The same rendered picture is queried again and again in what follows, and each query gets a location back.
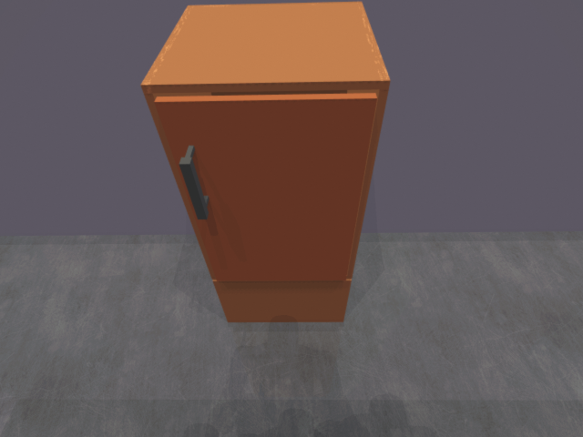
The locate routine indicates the cupboard door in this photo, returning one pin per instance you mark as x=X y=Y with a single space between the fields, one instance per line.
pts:
x=284 y=176

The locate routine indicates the handle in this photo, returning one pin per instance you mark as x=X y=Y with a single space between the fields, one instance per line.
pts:
x=189 y=173

